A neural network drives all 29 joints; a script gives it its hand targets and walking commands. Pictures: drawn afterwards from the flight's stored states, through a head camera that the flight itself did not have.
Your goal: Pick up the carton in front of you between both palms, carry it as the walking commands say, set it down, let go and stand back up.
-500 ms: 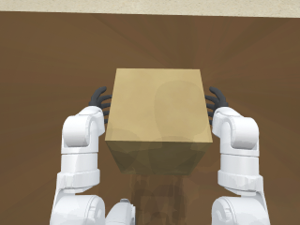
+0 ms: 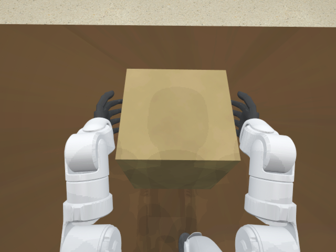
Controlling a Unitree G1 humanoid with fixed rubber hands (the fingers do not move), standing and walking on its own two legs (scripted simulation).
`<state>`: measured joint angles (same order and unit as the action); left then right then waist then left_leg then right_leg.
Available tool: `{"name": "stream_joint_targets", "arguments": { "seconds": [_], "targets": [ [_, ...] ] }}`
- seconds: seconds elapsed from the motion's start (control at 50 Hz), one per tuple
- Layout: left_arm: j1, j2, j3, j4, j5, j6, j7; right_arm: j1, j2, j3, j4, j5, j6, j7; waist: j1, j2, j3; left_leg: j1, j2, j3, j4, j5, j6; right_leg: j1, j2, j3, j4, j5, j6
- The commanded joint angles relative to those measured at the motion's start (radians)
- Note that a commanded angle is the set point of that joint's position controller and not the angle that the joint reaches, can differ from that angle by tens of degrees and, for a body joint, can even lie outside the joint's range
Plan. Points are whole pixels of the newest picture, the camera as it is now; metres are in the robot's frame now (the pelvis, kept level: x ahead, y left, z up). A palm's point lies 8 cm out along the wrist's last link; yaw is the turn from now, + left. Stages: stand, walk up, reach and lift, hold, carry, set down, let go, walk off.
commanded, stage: carry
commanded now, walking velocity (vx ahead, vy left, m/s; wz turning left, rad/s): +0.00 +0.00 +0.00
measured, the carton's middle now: (174, 137) +0.38 -0.02 +0.03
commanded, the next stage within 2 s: none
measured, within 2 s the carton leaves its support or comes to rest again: neither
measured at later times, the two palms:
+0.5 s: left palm (97, 92) +0.47 +0.16 +0.10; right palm (223, 88) +0.47 -0.14 +0.10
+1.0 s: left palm (93, 66) +0.57 +0.18 +0.08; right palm (204, 57) +0.59 -0.11 +0.09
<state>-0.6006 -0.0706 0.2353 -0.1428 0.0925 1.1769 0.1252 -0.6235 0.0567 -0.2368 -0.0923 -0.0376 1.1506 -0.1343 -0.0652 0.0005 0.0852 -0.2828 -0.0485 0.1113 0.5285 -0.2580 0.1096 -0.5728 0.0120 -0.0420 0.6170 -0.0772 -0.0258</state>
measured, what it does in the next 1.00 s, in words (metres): goes down: right foot, then left foot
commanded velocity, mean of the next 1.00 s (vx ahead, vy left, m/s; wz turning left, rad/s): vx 0.29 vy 0.00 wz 0.00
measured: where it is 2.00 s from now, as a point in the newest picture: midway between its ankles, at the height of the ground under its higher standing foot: (152, 153)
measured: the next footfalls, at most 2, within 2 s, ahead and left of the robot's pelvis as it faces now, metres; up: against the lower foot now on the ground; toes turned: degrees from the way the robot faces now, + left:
right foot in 0.06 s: +0.17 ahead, -0.09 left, -0.02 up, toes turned -3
left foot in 0.24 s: +0.09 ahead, +0.10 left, -0.01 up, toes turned +3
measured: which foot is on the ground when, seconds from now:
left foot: down 0.00-0.08, up 0.10-0.22, down 0.24-0.76, up 0.78-1.00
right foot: up 0.00-0.04, down 0.06-1.00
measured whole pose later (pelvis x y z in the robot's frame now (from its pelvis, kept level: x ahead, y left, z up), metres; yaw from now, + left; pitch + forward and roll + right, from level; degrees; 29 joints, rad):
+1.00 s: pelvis +0.23 +0.01 -0.03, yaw +0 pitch +5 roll +1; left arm -0.61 -0.02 0.17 0.09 0.03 1.20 0.15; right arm -0.62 0.01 -0.22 0.09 -0.05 1.21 -0.12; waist 0.07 -0.02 -0.07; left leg -0.62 0.03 0.05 0.81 -0.28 0.04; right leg -0.23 0.00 -0.06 0.59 -0.37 -0.04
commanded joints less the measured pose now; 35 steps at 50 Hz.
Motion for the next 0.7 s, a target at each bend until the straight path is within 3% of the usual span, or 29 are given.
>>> {"name": "stream_joint_targets", "arguments": {
  "seconds": [0.0,0.02,0.04,0.06,0.08,0.1,0.14,0.18,0.24,0.28,0.34,0.4,0.42,0.48,0.54,0.58,0.6,0.64,0.68],
  "targets": [
    [-0.591,-0.934,-0.741,-0.003,-0.364,-0.010,-0.204,-0.606,0.997,0.788,-0.035,0.437,0.020,0.277,0.017,0.102,-0.589,0.358,0.158,-0.063,0.147,0.825,0.027,0.244,0.038,-0.070,-0.251,0.254,-0.016],
    [-0.582,-0.928,-0.735,0.020,-0.366,-0.006,-0.216,-0.599,0.994,0.787,-0.002,0.428,0.020,0.278,0.046,0.068,-0.578,0.250,0.144,-0.056,0.196,0.681,-0.001,0.394,0.002,-0.056,-0.312,0.399,-0.029],
    [-0.574,-0.918,-0.724,0.048,-0.374,-0.002,-0.228,-0.584,0.985,0.779,0.036,0.415,0.019,0.279,0.064,-0.018,-0.584,0.086,0.113,-0.049,0.254,0.371,-0.041,0.575,-0.140,0.058,-0.206,0.866,-0.055],
    [-0.575,-0.902,-0.711,0.086,-0.361,-0.001,-0.237,-0.590,1.003,0.770,0.066,0.412,0.026,0.277,0.086,-0.123,-0.659,-0.092,0.061,-0.077,0.345,-0.038,-0.099,0.783,-0.334,0.222,-0.026,1.344,-0.190],
    [-0.548,-0.909,-0.703,0.136,-0.366,-0.004,-0.244,-0.581,1.003,0.752,0.093,0.409,0.030,0.275,0.103,-0.210,-0.698,-0.183,0.029,-0.126,0.402,-0.350,-0.107,0.854,-0.400,0.316,-0.042,1.407,-0.281],
    [-0.551,-0.938,-0.706,0.139,-0.383,-0.011,-0.252,-0.606,1.018,0.754,0.096,0.408,0.027,0.274,0.109,-0.191,-0.679,-0.226,0.025,-0.144,0.391,-0.391,-0.099,0.855,-0.379,0.303,-0.066,1.322,-0.281],
    [-0.648,-1.008,-0.729,0.086,-0.434,-0.023,-0.262,-0.659,1.053,0.750,0.071,0.409,0.013,0.267,0.094,-0.115,-0.668,-0.200,0.044,-0.146,0.231,-0.295,-0.093,0.819,-0.311,0.256,-0.090,1.133,-0.202],
    [-0.727,-1.044,-0.748,0.025,-0.476,-0.027,-0.264,-0.679,1.075,0.742,0.040,0.407,0.000,0.250,0.088,-0.107,-0.676,-0.078,0.027,-0.120,0.096,-0.207,-0.102,0.737,-0.262,0.195,-0.115,0.978,-0.153],
    [-0.769,-1.040,-0.765,-0.040,-0.507,-0.024,-0.257,-0.665,1.069,0.733,-0.002,0.389,-0.007,0.227,0.074,-0.103,-0.693,0.062,0.035,-0.095,-0.022,-0.015,-0.103,0.650,-0.219,0.118,-0.110,0.816,-0.128],
    [-0.765,-1.022,-0.765,-0.037,-0.511,-0.015,-0.253,-0.666,1.045,0.730,-0.009,0.380,-0.001,0.219,0.076,-0.100,-0.671,0.097,0.062,-0.113,-0.020,0.093,-0.091,0.619,-0.196,0.119,-0.088,0.817,-0.114],
    [-0.683,-0.991,-0.749,0.027,-0.483,0.004,-0.251,-0.606,1.012,0.717,0.040,0.360,0.016,0.223,0.075,0.005,-0.675,0.171,0.148,-0.155,0.091,0.504,-0.056,0.509,-0.162,0.080,-0.044,0.670,-0.096],
    [-0.651,-0.996,-0.728,0.104,-0.455,0.008,-0.258,-0.588,1.016,0.706,0.092,0.354,0.021,0.239,0.066,0.033,-0.649,0.183,0.173,-0.166,0.112,0.659,-0.039,0.435,-0.138,0.057,-0.019,0.579,-0.094],
    [-0.660,-1.003,-0.723,0.117,-0.451,0.005,-0.260,-0.604,1.022,0.706,0.097,0.358,0.019,0.245,0.066,0.035,-0.639,0.177,0.175,-0.165,0.113,0.667,-0.038,0.421,-0.137,0.055,-0.018,0.568,-0.096],
    [-0.702,-1.026,-0.713,0.138,-0.449,-0.001,-0.260,-0.666,1.041,0.709,0.099,0.379,0.015,0.255,0.062,0.033,-0.617,0.176,0.184,-0.161,0.088,0.534,-0.032,0.388,-0.130,0.044,-0.029,0.371,-0.094],
    [-0.710,-1.032,-0.696,0.167,-0.446,-0.004,-0.255,-0.675,1.045,0.698,0.114,0.390,0.013,0.256,0.052,0.045,-0.587,0.129,0.184,-0.191,0.101,0.235,0.012,0.331,-0.106,0.043,0.030,0.026,-0.104],
    [-0.710,-1.031,-0.680,0.195,-0.440,-0.006,-0.254,-0.684,1.040,0.688,0.131,0.394,0.013,0.257,0.042,0.081,-0.509,0.089,0.222,-0.287,0.055,0.056,0.059,0.220,-0.076,0.040,0.088,-0.155,-0.102],
    [-0.709,-1.029,-0.671,0.212,-0.437,-0.006,-0.253,-0.687,1.038,0.682,0.144,0.396,0.013,0.258,0.036,0.111,-0.466,0.080,0.249,-0.337,0.026,0.030,0.081,0.161,-0.054,0.020,0.121,-0.220,-0.093],
    [-0.711,-1.025,-0.655,0.240,-0.432,-0.009,-0.254,-0.701,1.040,0.673,0.165,0.401,0.010,0.259,0.033,0.150,-0.389,0.088,0.293,-0.399,-0.003,0.094,0.115,0.072,-0.015,-0.025,0.125,-0.342,-0.078],
    [-0.728,-1.026,-0.643,0.250,-0.429,-0.017,-0.252,-0.734,1.055,0.676,0.162,0.415,0.007,0.259,0.041,0.116,-0.372,0.064,0.284,-0.378,0.047,0.157,0.101,0.113,-0.013,-0.007,0.074,-0.348,-0.088]
  ]
}}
